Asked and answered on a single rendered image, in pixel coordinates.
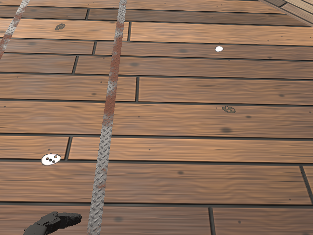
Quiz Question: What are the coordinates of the robot left hand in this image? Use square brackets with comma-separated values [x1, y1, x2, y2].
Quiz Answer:
[23, 211, 82, 235]

